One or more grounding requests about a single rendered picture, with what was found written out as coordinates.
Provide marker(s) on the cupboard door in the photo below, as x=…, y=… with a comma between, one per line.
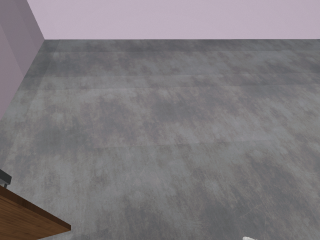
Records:
x=23, y=220

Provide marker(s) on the handle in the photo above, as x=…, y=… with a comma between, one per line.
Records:
x=5, y=179

